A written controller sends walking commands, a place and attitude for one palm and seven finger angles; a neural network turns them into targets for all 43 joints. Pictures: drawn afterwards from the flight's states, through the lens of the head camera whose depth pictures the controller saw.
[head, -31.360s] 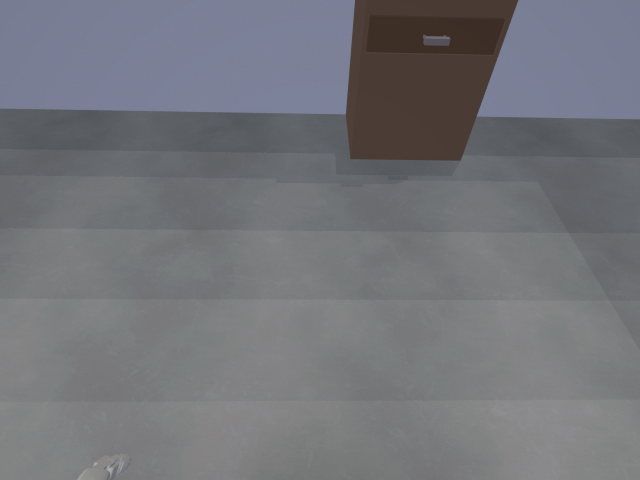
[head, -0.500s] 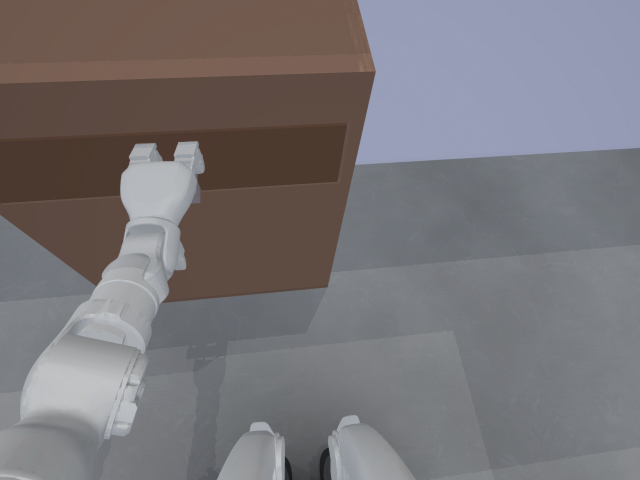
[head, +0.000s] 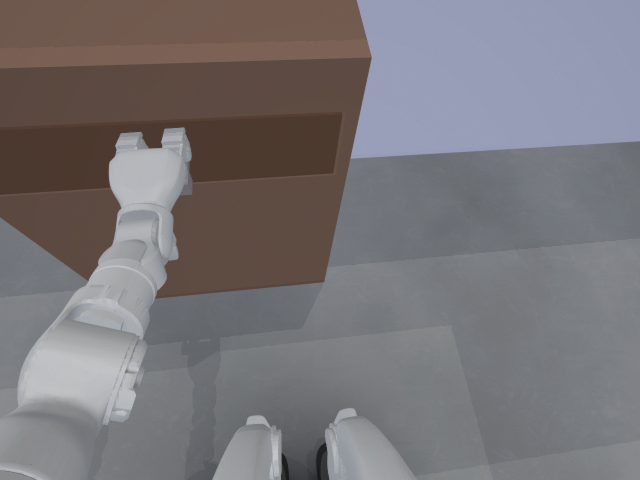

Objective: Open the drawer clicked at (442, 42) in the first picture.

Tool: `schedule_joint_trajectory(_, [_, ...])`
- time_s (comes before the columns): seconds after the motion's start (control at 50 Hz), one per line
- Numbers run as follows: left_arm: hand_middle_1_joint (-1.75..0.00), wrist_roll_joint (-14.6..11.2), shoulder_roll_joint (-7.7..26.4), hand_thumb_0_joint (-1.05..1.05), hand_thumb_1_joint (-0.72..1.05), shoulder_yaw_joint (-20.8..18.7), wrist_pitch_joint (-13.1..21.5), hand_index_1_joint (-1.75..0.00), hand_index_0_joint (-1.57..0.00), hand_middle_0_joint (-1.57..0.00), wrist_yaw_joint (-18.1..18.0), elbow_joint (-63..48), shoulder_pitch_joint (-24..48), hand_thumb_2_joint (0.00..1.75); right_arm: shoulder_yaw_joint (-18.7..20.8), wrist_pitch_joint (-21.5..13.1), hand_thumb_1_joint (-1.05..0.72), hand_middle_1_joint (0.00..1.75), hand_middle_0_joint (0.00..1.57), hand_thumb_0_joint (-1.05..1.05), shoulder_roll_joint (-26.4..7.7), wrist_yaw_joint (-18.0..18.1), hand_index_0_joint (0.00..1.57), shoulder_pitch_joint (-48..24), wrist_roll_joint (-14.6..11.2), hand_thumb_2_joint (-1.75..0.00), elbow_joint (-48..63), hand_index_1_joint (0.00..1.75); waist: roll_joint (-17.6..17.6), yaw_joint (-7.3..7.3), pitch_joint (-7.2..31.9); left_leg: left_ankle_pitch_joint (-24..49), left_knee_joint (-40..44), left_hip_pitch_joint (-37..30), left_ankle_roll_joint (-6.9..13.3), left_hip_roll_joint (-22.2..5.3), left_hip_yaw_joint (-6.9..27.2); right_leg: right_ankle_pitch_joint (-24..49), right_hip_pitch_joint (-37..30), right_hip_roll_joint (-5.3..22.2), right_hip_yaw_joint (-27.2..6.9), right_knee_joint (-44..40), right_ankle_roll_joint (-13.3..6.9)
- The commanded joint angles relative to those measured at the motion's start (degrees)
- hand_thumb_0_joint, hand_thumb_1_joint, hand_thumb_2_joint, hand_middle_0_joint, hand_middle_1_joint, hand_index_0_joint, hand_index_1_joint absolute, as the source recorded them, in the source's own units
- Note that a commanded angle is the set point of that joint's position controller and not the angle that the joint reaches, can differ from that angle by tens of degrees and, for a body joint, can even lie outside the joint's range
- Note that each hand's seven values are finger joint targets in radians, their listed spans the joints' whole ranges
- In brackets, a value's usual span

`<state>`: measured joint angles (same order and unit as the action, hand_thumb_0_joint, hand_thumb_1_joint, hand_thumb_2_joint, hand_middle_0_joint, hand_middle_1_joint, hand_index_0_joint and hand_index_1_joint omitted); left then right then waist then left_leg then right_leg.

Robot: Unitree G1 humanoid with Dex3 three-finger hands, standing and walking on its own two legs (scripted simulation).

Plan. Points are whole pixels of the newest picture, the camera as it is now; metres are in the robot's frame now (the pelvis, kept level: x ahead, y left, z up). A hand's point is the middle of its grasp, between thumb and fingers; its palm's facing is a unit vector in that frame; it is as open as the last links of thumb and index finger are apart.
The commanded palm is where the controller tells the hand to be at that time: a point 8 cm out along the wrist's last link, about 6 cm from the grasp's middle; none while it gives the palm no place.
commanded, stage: lower the fingers behind the handle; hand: left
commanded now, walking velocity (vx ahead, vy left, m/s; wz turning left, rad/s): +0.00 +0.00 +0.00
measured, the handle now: (155, 172) +0.54 +0.21 -0.04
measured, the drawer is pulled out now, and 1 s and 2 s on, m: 0.00 0.00 0.00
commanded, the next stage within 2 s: lift the fingers back up to retry in 0.60 s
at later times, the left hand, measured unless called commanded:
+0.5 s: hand (165, 197) +0.50 +0.18 -0.03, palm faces -0.02 +0.01 -1.00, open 13.9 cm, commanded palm +0.48 +0.18 -0.01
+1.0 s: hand (160, 196) +0.49 +0.19 -0.02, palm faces -0.07 -0.03 -1.00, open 13.9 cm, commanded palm +0.48 +0.18 +0.03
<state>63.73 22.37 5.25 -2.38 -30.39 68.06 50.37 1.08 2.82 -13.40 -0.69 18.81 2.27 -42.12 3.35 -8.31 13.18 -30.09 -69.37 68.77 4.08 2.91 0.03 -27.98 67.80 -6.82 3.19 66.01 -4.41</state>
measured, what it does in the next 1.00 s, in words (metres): stands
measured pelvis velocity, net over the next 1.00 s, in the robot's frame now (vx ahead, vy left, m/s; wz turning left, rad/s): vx -0.03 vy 0.01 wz -0.01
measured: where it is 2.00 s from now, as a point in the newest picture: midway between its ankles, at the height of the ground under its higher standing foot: outside the picture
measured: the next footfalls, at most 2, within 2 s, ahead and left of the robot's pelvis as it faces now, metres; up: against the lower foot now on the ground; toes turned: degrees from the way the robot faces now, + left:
none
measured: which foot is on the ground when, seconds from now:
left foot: down 0.00-1.00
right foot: down 0.00-1.00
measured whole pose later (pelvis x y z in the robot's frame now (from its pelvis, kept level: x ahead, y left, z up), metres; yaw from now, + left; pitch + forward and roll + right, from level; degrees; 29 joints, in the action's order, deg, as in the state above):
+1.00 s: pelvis -0.03 +0.01 -0.01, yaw -1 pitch +29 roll -3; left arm 61.6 25.9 4.0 -4.7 -23.0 66.0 54.2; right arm -0.9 1.1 -13.4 1.7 19.5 0.1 -40.5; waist 4.3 -10.5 10.9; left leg -27.7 -70.6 72.2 4.7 2.6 -0.7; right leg -25.3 71.2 -6.8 3.0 66.9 -3.5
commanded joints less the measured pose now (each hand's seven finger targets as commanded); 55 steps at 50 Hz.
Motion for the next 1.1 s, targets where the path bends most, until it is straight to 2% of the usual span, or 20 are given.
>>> schedule_joint_trajectory(0.0, [-1.2,1.74,7.02,0.0,-0.5,-0.3,-0.41,-1.2,-0.3,-0.3,-1.15,-5.62,17.53,0.3,3.41,-0.48,-0.9,0.3,0.2,0.0,-9.56,0.36,0.2,8.03,0.36,-0.9,2.59,0.3,2.81,-2.06,23.57,19.42,5.13,-17.18,-1.58,-1.87,3.69,16.9,-10.35,1.87,-4.14,-6.67,1.76])
schedule_joint_trajectory(0.04, [-1.2,1.2,4.47,0.0,-0.5,1.61,-1.48,-1.2,-0.3,-0.3,-1.26,-4.79,18.78,0.3,3.64,-0.53,-0.9,0.3,0.2,0.0,-9.46,0.12,0.2,8.16,0.22,-0.9,2.36,0.3,1.97,-3.28,23.04,18.6,4.62,-17.32,-1.57,-1.93,3.93,15.64,-8.6,1.89,-3.79,-6.79,2.01])
schedule_joint_trajectory(0.06, [-1.2,1.33,7.31,0.0,-0.5,-0.46,-1.98,-1.2,-0.3,-0.3,-1.49,-4.42,19.3,0.3,3.56,-0.38,-0.9,0.3,0.2,0.0,-9.86,0.21,0.2,8.35,0.18,-0.9,1.88,0.3,1.48,-3.03,22.87,17.89,4.61,-16.6,-1.59,-2.15,4.1,14.84,-8.51,1.88,-3.6,-6.34,1.97])
schedule_joint_trajectory(0.14, [-1.2,0.3,7.41,0.0,-0.5,0.37,-4.03,-1.2,-0.3,-0.3,-0.74,-3.47,20.63,0.3,3.02,-0.5,-0.9,0.3,0.2,0.0,-9.85,0.25,0.2,8.13,0.02,-0.9,2.33,0.3,1.36,-3.26,24.55,15.72,4.24,-13.73,-1.14,-1.66,3.36,14.96,-11.14,2.06,-4.1,-6.16,2.29])
schedule_joint_trajectory(0.16, [-1.2,0.37,8.46,0.0,-0.5,-0.36,-4.54,-1.2,-0.3,-0.3,-0.36,-2.31,19.46,0.3,2.86,-0.44,-0.9,0.3,0.2,0.0,-9.9,0.29,0.2,8.07,-0.13,-0.9,2.14,0.3,0.78,-2.8,23.62,14.76,4.12,-12.66,-1.11,-1.69,3.29,14.18,-11.08,1.96,-4.08,-6.08,2.21])
schedule_joint_trajectory(0.2, [-1.2,0.41,8.27,0.0,-0.5,0.68,-5.34,-1.2,-0.3,-0.3,0.35,-1.06,20.71,0.3,2.49,-0.59,-0.9,0.3,0.2,0.0,-10.01,0.6,0.2,7.46,-0.36,-0.9,2.23,0.3,-0.11,-3.85,20.42,11.37,4.06,-10.09,-0.87,-1.7,3.05,11.09,-9.78,2.08,-4.36,-6.79,2.44])
schedule_joint_trajectory(0.26, [-1.2,-0.05,10.16,0.0,-0.5,0.26,-5.66,-1.2,-0.3,-0.3,1.65,-0.68,22.77,0.3,1.97,-1.04,-0.9,0.3,0.2,0.0,-10.27,0.91,0.2,7.53,-0.56,-0.9,2.58,0.3,0.42,-4.09,19.87,8.9,4.07,-8.14,-0.62,-1.66,2.97,8.65,-9.8,2.22,-4.38,-6.71,2.43])
schedule_joint_trajectory(0.32, [-1.2,-0.51,11.28,0.0,-0.5,-0.02,-5.41,-1.2,-0.3,-0.3,3.17,-1.21,23.76,0.3,1.7,-1.51,-0.9,0.3,0.2,0.0,-10.17,1.29,0.2,7.78,-0.62,-0.9,2.92,0.3,0.42,-4.31,21.53,8.55,3.56,-7.16,-0.43,-1.61,2.92,8.76,-10.81,2.39,-4.75,-6.31,2.55])
schedule_joint_trajectory(0.36, [-1.2,-0.67,11.24,0.0,-0.5,-0.08,-4.94,-1.2,-0.3,-0.3,4.1,-0.92,21.78,0.3,1.49,-1.71,-0.9,0.3,0.2,0.0,-10.07,1.37,0.2,7.83,-0.77,-0.9,3.3,0.3,0.39,-3.72,21.21,8.17,3.37,-6.41,-0.38,-1.6,2.73,8.66,-10.96,2.33,-4.77,-6.06,2.57])
schedule_joint_trajectory(0.42, [-1.2,-0.81,10.93,0.0,-0.5,0.48,-4.26,-1.2,-0.3,-0.3,5.44,-1.03,21.8,0.3,1.35,-1.91,-0.9,0.3,0.2,0.0,-9.98,1.61,0.2,7.97,-0.94,-0.9,3.72,0.3,-0.73,-4.26,20.51,6.88,2.96,-4.79,-0.23,-1.65,2.63,7.48,-10.77,2.39,-5.08,-6.11,2.67])
schedule_joint_trajectory(0.46, [-1.2,-0.27,12.73,0.0,-0.5,0.01,-4.0,-1.2,-0.3,-0.3,5.8,-0.25,21.82,0.3,1.08,-1.98,-0.9,0.3,0.2,0.0,-10.22,1.87,0.2,8.09,-1.18,-0.9,3.68,0.3,-1.04,-4.23,18.54,4.9,2.65,-2.84,-0.16,-1.69,2.51,5.14,-9.5,2.42,-5.23,-6.25,2.72])
schedule_joint_trajectory(0.54, [-1.2,-0.09,13.35,0.0,-0.5,-0.53,-3.29,-1.2,-0.3,-0.3,5.88,-1.4,22.11,0.3,1.23,-2.47,-0.9,0.3,0.2,0.0,-10.3,2.0,0.2,8.76,-1.14,-0.9,3.98,0.3,-0.51,-3.82,20.94,5.36,2.11,-3.04,-0.09,-1.64,2.68,5.14,-9.22,2.39,-5.14,-5.33,2.62])
schedule_joint_trajectory(0.6, [-1.2,-0.16,14.77,0.0,-0.5,-0.95,-3.38,-1.2,-0.3,-0.3,5.9,-1.74,23.69,0.3,1.02,-2.64,-0.9,0.3,0.2,0.0,-10.47,2.18,0.2,8.94,-1.28,-0.9,3.82,0.3,-0.64,-4.1,19.69,3.5,1.94,-1.24,-0.07,-1.76,2.61,2.9,-8.52,2.45,-5.35,-5.57,2.72])
schedule_joint_trajectory(0.7, [-1.2,-0.24,15.17,0.0,-0.5,-0.77,-4.42,-1.2,-0.3,-0.3,5.73,-2.36,25.77,0.3,0.97,-2.6,-0.9,0.3,0.2,0.0,-10.75,2.32,0.2,9.32,-1.48,-0.9,3.87,0.3,0.56,-4.37,20.67,3.09,2.59,-3.03,-0.16,-1.88,3.05,1.9,-7.32,2.34,-4.77,-5.52,2.71])
schedule_joint_trajectory(0.76, [-1.2,-0.18,17.54,0.0,-0.5,-2.62,-4.49,-1.2,-0.3,-0.3,5.47,-6.46,28.02,0.3,1.31,-2.33,-0.9,0.3,0.2,0.0,-10.93,2.53,0.2,9.85,-1.74,-0.9,4.27,0.3,4.07,-3.13,25.8,5.74,4.47,-9.96,-0.71,-2.2,4.14,3.69,-7.9,2.19,-3.97,-5.55,2.49])
schedule_joint_trajectory(0.78, [-1.2,-0.36,15.78,0.0,-0.5,-1.34,-4.66,-1.2,-0.3,-0.3,5.51,-7.18,28.73,0.3,1.42,-2.36,-0.9,0.3,0.2,0.0,-10.82,2.6,0.2,9.75,-1.77,-0.9,4.41,0.3,4.37,-3.56,26.5,6.37,5.17,-12.03,-0.83,-2.23,4.67,4.03,-7.5,2.21,-3.66,-5.99,2.56])
schedule_joint_trajectory(0.86, [-1.2,-1.6,17.25,0.0,-0.5,-3.04,-4.19,-1.2,-0.3,-0.3,5.62,-9.62,29.69,0.3,1.44,-2.29,-0.9,0.3,0.2,0.0,-10.75,3.02,0.2,9.9,-1.99,-0.9,4.13,0.3,3.88,-3.38,26.85,8.05,7.27,-16.01,-0.86,-2.59,5.24,5.44,-9.69,2.16,-3.5,-7.8,2.71])
schedule_joint_trajectory(0.92, [-1.2,-1.98,18.31,0.0,-0.5,-4.48,-2.62,-1.2,-0.3,-0.3,5.51,-12.83,29.69,0.3,1.64,-2.34,-0.9,0.3,0.2,0.0,-10.59,3.27,0.2,9.85,-2.03,-0.9,4.34,0.3,3.61,-2.52,29.42,11.01,8.7,-19.63,-1.01,-2.66,5.51,7.63,-12.41,2.16,-3.54,-8.95,2.56])
schedule_joint_trajectory(0.98, [-1.2,-1.32,14.67,0.0,-0.5,-2.68,-0.45,-1.2,-0.3,-0.3,4.55,-14.99,28.78,0.3,2.2,-2.67,-0.9,0.3,0.2,0.0,-10.22,3.36,0.2,10.0,-1.82,-0.9,3.9,0.3,4.89,-2.55,28.24,14.42,9.98,-24.49,-1.44,-3.04,6.2,9.4,-11.25,2.07,-3.1,-10.21,2.35])
schedule_joint_trajectory(1.08, [-1.2,-1.67,13.96,0.0,-0.5,-3.48,0.74,-1.2,-0.3,-0.3,2.53,-14.39,25.94,0.3,2.75,-2.25,-0.9,0.3,0.2,0.0,-10.11,2.97,0.2,10.17,-1.49,-0.9,2.87,0.3,3.87,-2.05,25.76,18.19,11.75,-26.89,-1.57,-2.87,5.42,12.52,-14.11,1.92,-3.31,-12.71,2.2])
